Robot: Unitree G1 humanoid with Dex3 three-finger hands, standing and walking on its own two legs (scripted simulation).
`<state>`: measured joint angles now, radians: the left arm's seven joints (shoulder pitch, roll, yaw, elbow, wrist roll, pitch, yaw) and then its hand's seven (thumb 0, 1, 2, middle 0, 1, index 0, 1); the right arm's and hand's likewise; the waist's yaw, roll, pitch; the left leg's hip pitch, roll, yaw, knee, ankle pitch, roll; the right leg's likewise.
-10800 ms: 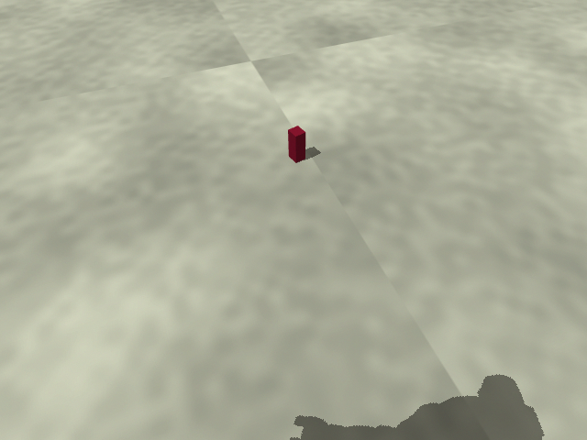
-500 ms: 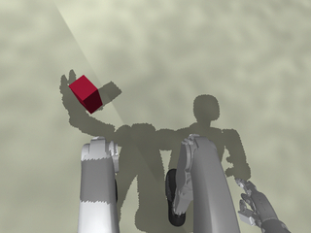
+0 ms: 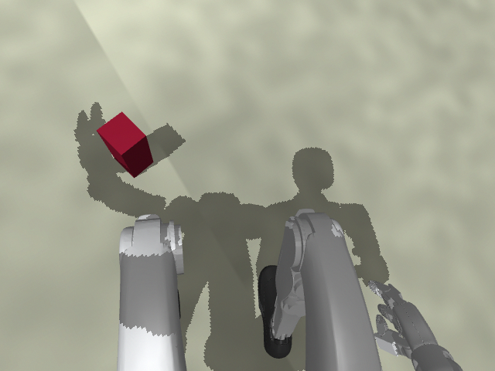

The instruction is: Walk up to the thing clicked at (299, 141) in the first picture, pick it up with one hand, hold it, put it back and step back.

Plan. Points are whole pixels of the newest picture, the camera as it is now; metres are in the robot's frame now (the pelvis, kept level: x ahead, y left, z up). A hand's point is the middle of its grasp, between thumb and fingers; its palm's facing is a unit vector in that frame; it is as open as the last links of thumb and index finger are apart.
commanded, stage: approach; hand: left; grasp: from the side
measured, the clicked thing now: (128, 148) +0.50 +0.23 -0.28
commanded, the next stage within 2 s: close in in 0.42 s
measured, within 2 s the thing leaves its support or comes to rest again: neither
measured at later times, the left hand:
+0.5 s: hand (44, 158) +0.44 +0.35 -0.19, palm faces +0.19 -0.98 -0.01, open 17.1 cm
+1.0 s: hand (102, 164) +0.45 +0.27 -0.24, palm faces +0.21 -0.98 -0.02, open 17.6 cm
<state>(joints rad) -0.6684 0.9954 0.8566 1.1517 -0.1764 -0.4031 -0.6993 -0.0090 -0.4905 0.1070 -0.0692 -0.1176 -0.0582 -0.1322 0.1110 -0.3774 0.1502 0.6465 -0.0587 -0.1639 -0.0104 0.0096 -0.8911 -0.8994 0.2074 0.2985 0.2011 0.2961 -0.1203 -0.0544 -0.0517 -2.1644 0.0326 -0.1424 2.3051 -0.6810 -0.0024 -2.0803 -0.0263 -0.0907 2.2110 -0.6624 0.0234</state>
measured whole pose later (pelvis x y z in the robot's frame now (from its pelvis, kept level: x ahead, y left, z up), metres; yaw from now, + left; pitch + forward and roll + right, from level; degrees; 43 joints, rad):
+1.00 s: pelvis -0.01 +0.01 -0.09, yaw -8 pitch +13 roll -16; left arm -0.65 0.87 0.61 1.44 -0.11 -1.02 -0.20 -0.01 -0.60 0.05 -0.06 -0.11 -0.08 -0.10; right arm -0.13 -0.40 0.48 0.57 -0.34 0.00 0.11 0.00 -0.92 -0.90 0.21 0.30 0.20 0.30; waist -0.26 -0.25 0.29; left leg -2.22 0.03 -0.34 2.65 -0.70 0.00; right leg -2.08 0.04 -0.22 2.41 -0.60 0.07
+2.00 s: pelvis -0.01 +0.02 -0.09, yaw -10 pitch +12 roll -18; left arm -0.70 0.87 0.51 1.49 -0.06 -1.12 0.04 -0.01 -0.15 0.26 -0.18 -0.20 -0.18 -0.19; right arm -0.18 -0.37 0.53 0.56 -0.38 0.03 0.14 0.00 -0.88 -0.90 0.21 0.30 0.20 0.30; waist -0.28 -0.29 0.32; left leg -2.21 0.03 -0.39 2.67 -0.72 -0.02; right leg -2.06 0.06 -0.26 2.40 -0.60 0.08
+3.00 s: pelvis -0.01 +0.02 -0.08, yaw -10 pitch +13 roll -19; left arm -0.74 0.91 0.49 1.52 -0.05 -1.11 0.03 0.00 -0.05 0.66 -0.59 -0.74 -0.62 -0.74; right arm -0.20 -0.37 0.55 0.54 -0.38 0.05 0.13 0.00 -0.86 -0.89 0.21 0.30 0.20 0.30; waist -0.28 -0.29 0.32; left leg -2.21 0.03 -0.40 2.66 -0.73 -0.01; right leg -2.05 0.06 -0.27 2.37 -0.60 0.08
